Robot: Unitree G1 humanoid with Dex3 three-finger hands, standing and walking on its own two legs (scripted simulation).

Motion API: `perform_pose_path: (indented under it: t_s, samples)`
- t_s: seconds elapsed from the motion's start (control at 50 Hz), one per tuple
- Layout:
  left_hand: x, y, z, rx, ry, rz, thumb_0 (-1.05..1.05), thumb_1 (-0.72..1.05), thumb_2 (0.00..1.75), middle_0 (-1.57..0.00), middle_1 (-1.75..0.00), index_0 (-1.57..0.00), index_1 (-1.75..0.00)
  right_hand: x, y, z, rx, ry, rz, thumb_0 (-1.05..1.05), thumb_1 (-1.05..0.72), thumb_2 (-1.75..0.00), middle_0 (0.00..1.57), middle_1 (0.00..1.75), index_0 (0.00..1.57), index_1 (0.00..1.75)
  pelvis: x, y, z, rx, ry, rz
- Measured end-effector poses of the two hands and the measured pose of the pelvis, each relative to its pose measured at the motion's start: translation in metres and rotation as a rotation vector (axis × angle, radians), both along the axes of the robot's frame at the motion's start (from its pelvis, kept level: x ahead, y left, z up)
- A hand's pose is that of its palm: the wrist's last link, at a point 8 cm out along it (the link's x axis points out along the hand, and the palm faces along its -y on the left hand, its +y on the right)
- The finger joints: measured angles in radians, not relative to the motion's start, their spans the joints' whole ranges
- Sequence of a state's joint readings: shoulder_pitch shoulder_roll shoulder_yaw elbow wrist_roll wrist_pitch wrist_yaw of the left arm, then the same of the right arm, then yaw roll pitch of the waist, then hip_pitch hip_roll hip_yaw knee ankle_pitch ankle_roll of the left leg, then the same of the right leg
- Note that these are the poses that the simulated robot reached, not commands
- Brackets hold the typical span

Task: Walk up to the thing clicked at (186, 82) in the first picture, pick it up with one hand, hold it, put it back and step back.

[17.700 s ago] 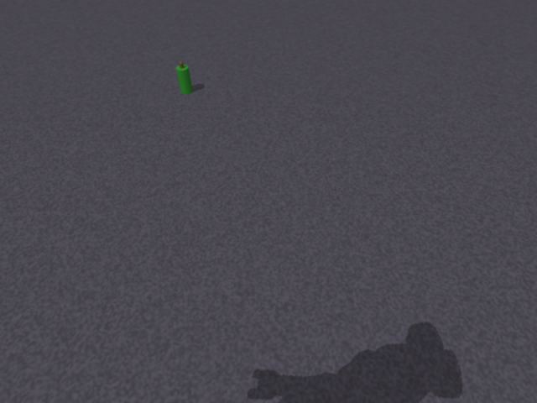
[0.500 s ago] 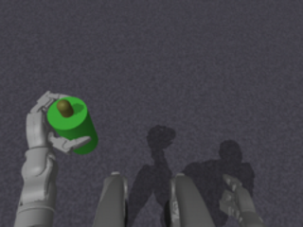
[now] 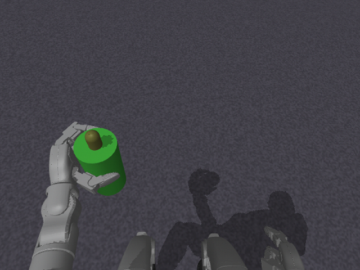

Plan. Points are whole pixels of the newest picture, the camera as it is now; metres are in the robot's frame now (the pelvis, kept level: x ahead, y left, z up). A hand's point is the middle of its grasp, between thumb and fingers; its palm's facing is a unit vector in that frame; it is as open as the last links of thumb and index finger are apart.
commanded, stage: lift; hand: left
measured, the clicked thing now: (102, 160) +0.34 +0.17 +0.02
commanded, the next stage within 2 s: hold in 0.60 s
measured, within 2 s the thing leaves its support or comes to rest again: neither
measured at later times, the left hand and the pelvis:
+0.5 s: hand (95, 147) +0.34 +0.17 +0.07, palm faces +0.14 -0.99 -0.03, open 11.4 cm; pelvis +0.01 -0.01 +0.04, yaw +0 degrees
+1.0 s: hand (96, 136) +0.36 +0.17 +0.09, palm faces +0.13 -0.99 -0.02, open 11.4 cm; pelvis +0.03 +0.00 +0.05, yaw +0 degrees
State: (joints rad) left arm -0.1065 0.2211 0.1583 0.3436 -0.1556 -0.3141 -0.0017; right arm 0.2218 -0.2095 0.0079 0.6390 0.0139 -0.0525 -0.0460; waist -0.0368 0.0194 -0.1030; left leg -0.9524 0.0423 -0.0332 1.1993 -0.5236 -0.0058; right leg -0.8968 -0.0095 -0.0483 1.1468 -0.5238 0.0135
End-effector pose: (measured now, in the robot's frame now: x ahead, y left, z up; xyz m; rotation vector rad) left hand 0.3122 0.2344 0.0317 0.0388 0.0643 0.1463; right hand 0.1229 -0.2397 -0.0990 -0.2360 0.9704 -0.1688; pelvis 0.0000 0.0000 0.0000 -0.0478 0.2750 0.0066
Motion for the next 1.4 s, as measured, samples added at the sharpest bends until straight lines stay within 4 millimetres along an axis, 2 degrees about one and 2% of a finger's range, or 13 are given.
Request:
perform_pose_path:
  t_s: [0.18,0.48,0.96,1.4]
  samples:
    - [-0.002,-0.008,0.019,-0.010,-0.004,-0.005,-0.02,-0.61,0.94,-0.71,-1.11,-0.71,-1.11,0.004,0.001,0.017,0.009,-0.016,0.008,0.01,-0.92,-0.90,0.20,0.30,0.20,0.30,0.002,-0.003,0.017,0.007,-0.043,0.002]
    - [0.001,-0.012,0.039,-0.012,-0.012,-0.009,-0.02,-0.61,0.94,-0.72,-1.10,-0.72,-1.11,0.010,-0.003,0.037,0.005,-0.029,0.010,0.01,-0.92,-0.90,0.20,0.30,0.20,0.30,0.008,-0.006,0.035,0.014,-0.092,0.004]
    - [0.016,-0.016,0.057,-0.016,-0.021,-0.012,-0.02,-0.61,0.93,-0.72,-1.10,-0.72,-1.10,0.022,-0.003,0.048,0.019,-0.013,0.001,0.01,-0.92,-0.91,0.20,0.30,0.20,0.30,0.025,-0.005,0.049,0.018,-0.126,-0.001]
    - [0.012,-0.019,0.068,-0.017,-0.024,-0.017,-0.02,-0.61,0.93,-0.72,-1.10,-0.72,-1.10,0.021,-0.004,0.057,0.024,-0.024,0.004,0.01,-0.91,-0.91,0.20,0.30,0.20,0.30,0.024,-0.005,0.057,0.021,-0.162,0.001]
